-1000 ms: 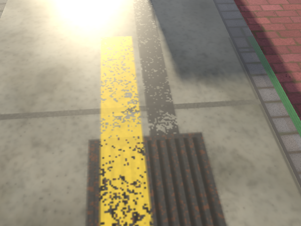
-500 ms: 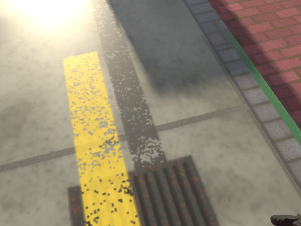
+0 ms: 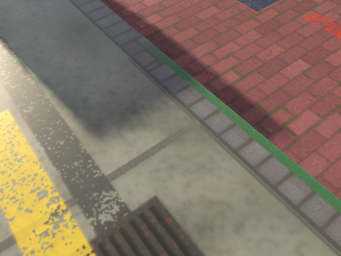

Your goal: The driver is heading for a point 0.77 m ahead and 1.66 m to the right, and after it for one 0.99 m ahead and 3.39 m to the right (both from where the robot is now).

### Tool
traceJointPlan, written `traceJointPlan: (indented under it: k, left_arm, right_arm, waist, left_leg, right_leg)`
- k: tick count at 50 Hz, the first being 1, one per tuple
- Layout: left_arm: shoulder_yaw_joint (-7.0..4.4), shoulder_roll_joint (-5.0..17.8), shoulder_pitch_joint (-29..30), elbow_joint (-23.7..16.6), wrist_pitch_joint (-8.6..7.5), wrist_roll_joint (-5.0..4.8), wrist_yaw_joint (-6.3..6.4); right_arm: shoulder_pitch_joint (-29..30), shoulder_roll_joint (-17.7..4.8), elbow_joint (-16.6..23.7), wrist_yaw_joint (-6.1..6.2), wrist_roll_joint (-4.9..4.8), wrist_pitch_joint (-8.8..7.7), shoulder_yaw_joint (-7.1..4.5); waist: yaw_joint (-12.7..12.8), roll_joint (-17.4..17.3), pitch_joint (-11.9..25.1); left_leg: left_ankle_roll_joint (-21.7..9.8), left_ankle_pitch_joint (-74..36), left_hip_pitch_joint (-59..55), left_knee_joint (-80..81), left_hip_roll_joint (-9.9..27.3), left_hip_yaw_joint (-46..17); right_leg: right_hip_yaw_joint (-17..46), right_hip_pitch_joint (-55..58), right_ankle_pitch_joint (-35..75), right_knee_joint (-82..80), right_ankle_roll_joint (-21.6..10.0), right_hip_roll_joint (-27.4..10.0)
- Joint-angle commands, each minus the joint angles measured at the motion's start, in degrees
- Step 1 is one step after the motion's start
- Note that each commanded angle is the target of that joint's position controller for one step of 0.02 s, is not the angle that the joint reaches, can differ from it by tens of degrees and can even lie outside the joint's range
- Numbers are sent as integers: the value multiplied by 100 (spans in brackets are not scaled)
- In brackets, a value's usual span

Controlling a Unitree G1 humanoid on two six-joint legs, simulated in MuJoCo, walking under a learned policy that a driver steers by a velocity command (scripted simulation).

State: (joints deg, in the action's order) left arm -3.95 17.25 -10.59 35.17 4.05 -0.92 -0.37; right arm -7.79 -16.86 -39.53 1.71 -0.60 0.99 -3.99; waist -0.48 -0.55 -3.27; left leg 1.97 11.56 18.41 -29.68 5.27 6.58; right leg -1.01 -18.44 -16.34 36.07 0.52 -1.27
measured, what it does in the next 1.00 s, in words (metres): steps on the spot, turning right: left foot, then right foot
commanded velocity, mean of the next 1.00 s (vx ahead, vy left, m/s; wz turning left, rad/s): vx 0.06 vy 0.00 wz -0.52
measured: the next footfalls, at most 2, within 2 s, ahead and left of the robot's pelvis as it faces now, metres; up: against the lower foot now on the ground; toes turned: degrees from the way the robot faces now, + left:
left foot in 0.50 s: +0.08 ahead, +0.10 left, +0.00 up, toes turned -23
right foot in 0.92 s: -0.04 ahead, -0.13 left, +0.00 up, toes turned -29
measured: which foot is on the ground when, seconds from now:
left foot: down 0.00-0.00, up 0.02-0.48, down 0.50-0.92, up 0.94-1.00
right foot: down 0.00-0.50, up 0.52-0.90, down 0.92-1.00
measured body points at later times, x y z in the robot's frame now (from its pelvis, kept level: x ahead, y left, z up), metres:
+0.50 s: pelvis +0.01 +0.00 +0.00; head +0.04 -0.01 +0.45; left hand +0.25 +0.23 -0.08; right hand +0.10 -0.31 -0.08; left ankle +0.05 +0.12 -0.73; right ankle +0.00 -0.11 -0.73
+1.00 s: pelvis +0.01 -0.04 +0.01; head +0.00 -0.07 +0.46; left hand +0.25 +0.12 -0.08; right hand -0.04 -0.34 -0.11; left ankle +0.04 +0.10 -0.68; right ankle -0.08 -0.11 -0.73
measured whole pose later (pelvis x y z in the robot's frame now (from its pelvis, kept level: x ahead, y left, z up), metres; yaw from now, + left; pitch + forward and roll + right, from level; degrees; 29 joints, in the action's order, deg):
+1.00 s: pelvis +0.01 -0.04 +0.01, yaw -30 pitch +1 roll +1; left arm -2.3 14.8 -15.6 37.4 -0.7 -0.4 -0.5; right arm -14.0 -17.9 -43.2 -1.1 -1.5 -1.3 -3.7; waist -0.8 -2.5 0.3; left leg -0.1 26.3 21.4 -51.3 3.4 1.6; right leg 0.2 -11.4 -18.5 28.8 -2.8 1.0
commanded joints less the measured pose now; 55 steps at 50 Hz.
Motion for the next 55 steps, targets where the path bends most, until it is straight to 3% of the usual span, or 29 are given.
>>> traceJointPlan:
  k: [1, 2, 3, 4, 5, 6, 9, 13, 18, 23, 24, 25, 26, 27, 28, 30, 31, 34, 37, 41, 44, 45, 46, 47, 48, 49, 50, 51, 55]
  left_arm:
    - [-432, 1265, -750, -276, -78, 32, 99]
    - [-476, 1688, -594, -466, -176, 218, 89]
    - [-410, 1403, -579, -450, -295, 319, 67]
    - [-336, 1212, -316, -407, -370, 268, 74]
    - [-301, 1046, -22, -431, -378, 140, 106]
    - [-241, 913, 137, -455, -363, 44, 138]
    - [-182, 821, 70, -447, -318, 84, 213]
    - [-245, 957, -93, -404, -274, 50, 269]
    - [-300, 1070, 30, -451, -207, 55, 215]
    - [-310, 1043, 324, -490, -146, -61, 178]
    - [-295, 994, 415, -513, -131, -111, 199]
    - [-246, 801, 249, -512, -134, -85, 216]
    - [-191, 553, -170, -518, -165, -29, 197]
    - [-351, 1027, -83, -502, -221, -2, 214]
    - [-468, 1325, -187, -400, -224, 13, 210]
    - [-470, 1124, -305, -178, -115, -11, 232]
    - [-431, 977, -309, -173, -72, -20, 219]
    - [-319, 696, 88, -369, -84, -92, 180]
    - [-207, 515, 320, -510, -110, -6, 142]
    - [-99, 437, 245, -500, -157, -9, 50]
    - [-99, 408, -374, -170, -268, -5, -15]
    - [-121, 450, -749, 9, -299, -15, -1]
    - [-164, 601, -1284, 144, -334, -25, 31]
    - [-307, 1352, -1557, 87, -370, 30, 72]
    - [-326, 1371, -1592, 65, -519, 90, 17]
    - [-213, 1048, -1300, 66, -642, 96, 5]
    - [-137, 807, -1095, 75, -730, 75, 3]
    - [-94, 705, -939, 72, -762, 55, 12]
    - [-49, 603, -976, 133, -823, 100, 65]
  right_arm:
    - [-196, -384, 266, -34, 134, -40, -136]
    - [352, -447, 631, 19, 216, -75, -132]
    - [641, -665, 652, 61, 139, -90, -205]
    - [554, -745, 575, 78, 71, -77, -252]
    - [368, -730, 416, 118, 103, -58, -284]
    - [271, -747, 361, 138, 146, -39, -299]
    - [151, -589, 313, 68, 89, -76, -266]
    - [446, -444, 393, 27, 60, -106, -189]
    - [470, -494, 402, -69, 7, -174, -189]
    - [117, -519, 328, -179, -20, -287, -227]
    - [-78, -539, 252, -180, 4, -304, -252]
    - [-216, -787, 235, -154, 69, -293, -319]
    - [24, -1269, 330, -117, 167, -229, -392]
    - [-28, -1117, 364, -137, 309, -244, -373]
    - [204, -858, 445, -110, 252, -261, -284]
    - [532, -557, 511, -48, 115, -237, -193]
    - [514, -528, 503, -18, 74, -221, -164]
    - [171, -620, 424, 56, 146, -132, -174]
    - [-51, -828, 339, 49, 133, -71, -236]
    - [-152, -1070, 237, -90, -39, -78, -287]
    - [-120, -987, 115, -195, -167, -153, -212]
    - [-210, -762, 35, -232, -147, -200, -125]
    - [-142, -345, 38, -286, -30, -266, 28]
    - [61, -6, 400, -336, 138, -372, 141]
    - [519, -616, 513, -281, -41, -436, -38]
    - [432, -848, 487, -290, -170, -461, -128]
    - [274, -838, 351, -305, -167, -482, -141]
    - [208, -836, 268, -304, -87, -510, -158]
    - [154, -554, 129, -360, -12, -567, -99]
  waist:
    - [76, 1097, 709]
    - [255, 1840, 643]
    - [449, 1269, 763]
    - [243, 1054, 596]
    - [97, 788, 590]
    - [45, 850, 605]
    - [3, 806, 864]
    - [164, 841, 836]
    - [216, 957, 780]
    - [12, 961, 893]
    - [-119, 888, 904]
    - [-58, 468, 1046]
    - [342, -1102, 936]
    - [126, -1382, 731]
    - [237, -902, 635]
    - [289, -627, 457]
    - [232, -659, 404]
    - [-39, -847, 423]
    - [-209, -885, 638]
    - [-269, -1044, 567]
    - [115, -788, 397]
    - [289, -584, 468]
    - [510, -51, 718]
    - [485, 1567, 822]
    - [775, 1148, 431]
    - [568, 1005, -37]
    - [448, 1022, -263]
    - [379, 978, -321]
    - [276, 637, -131]
  left_leg:
    - [-5, 1302, 1199, -1619, 181, 172]
    - [223, 2699, 2210, -2895, -546, -404]
    - [166, 2526, 2222, -3540, -443, -948]
    - [88, 1974, 2206, -3657, -355, -1076]
    - [104, 1532, 2180, -3574, -303, -1107]
    - [168, 1259, 2098, -3581, -321, -1090]
    - [285, 825, 1727, -3603, -506, -1022]
    - [345, 752, 1613, -2351, -591, -1105]
    - [270, 1041, 865, -1362, -754, -1189]
    - [75, 592, -14, 151, -840, -1165]
    - [-12, -122, -521, 861, -761, -1094]
    - [-259, -668, -1251, 1033, -89, -1535]
    - [-969, -1915, -1683, 1083, 1103, -2805]
    - [-1777, -2335, -1252, 1233, 1809, -3552]
    - [-1804, -2149, -1087, 1188, 1735, -3158]
    - [-1352, -1586, -1047, 1080, 1024, -2192]
    - [-1347, -1753, -1083, 1065, 939, -1955]
    - [-1450, -1958, -1468, 1126, 815, -1465]
    - [-1570, -2180, -1764, 1060, 1002, -1400]
    - [-1531, 504, -1048, 1574, 1010, -1406]
    - [-1324, 1161, -369, 1383, 927, -1286]
    - [-1108, 1170, 76, 1015, 758, -1091]
    - [-718, 1291, 722, -19, 400, -643]
    - [-155, 2161, 2245, -1870, -352, 54]
    - [-141, 2412, 2781, -2898, -307, -627]
    - [-240, 1860, 3043, -3201, -67, -843]
    - [-314, 1306, 3080, -3199, 45, -879]
    - [-314, 835, 3103, -3092, 95, -874]
    - [-108, -486, 2809, -2607, 78, -737]
  right_leg:
    - [1879, 1734, 2071, -1617, -878, -1118]
    - [3278, 1363, 2875, -1743, -2012, -2132]
    - [3079, 1191, 2269, -1883, -2086, -1944]
    - [2584, 1074, 1933, -1836, -1726, -1585]
    - [2266, 1086, 1695, -1748, -1406, -1277]
    - [2104, 1048, 1977, -1686, -1301, -1154]
    - [1911, 1085, 2583, -1569, -1329, -931]
    - [2210, 1376, 2228, -1462, -1328, -874]
    - [2822, 1014, 1956, -1390, -1401, -844]
    - [3260, 1021, 2355, -1059, -1197, -593]
    - [3165, 777, 2006, -916, -996, -410]
    - [2849, 225, 926, -448, -689, -116]
    - [1711, -851, -1252, 694, -285, 813]
    - [1242, -1407, -2228, 2022, 38, 919]
    - [1220, -1450, -1857, 2851, 197, 592]
    - [1084, -1582, -1154, 3387, 395, 500]
    - [1009, -1679, -958, 3580, 477, 475]
    - [571, -1824, -676, 2991, 615, 310]
    - [449, -1484, -842, 2081, 639, 89]
    - [-42, -409, -956, 706, 320, 98]
    - [-280, 934, 66, -1020, -126, 250]
    - [-261, 1744, 113, -1367, -240, 325]
    - [573, 2683, 56, -1512, -382, -250]
    - [2834, 3178, -535, -1898, -1148, -1690]
    - [3744, 2444, -1170, -2427, -1851, -2137]
    - [3366, 2217, -1703, -2574, -1773, -1951]
    - [2915, 2085, -1774, -2673, -1571, -1645]
    - [2568, 2076, -1361, -2759, -1415, -1459]
    - [1535, 2017, 644, -2906, -1244, -1094]
Keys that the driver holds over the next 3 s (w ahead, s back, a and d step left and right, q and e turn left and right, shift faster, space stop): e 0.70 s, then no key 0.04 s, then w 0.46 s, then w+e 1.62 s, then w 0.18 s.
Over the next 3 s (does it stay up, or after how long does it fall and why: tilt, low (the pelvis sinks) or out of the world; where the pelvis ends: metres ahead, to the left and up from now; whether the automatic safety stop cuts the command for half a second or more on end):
stays up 0.56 -0.90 -0.16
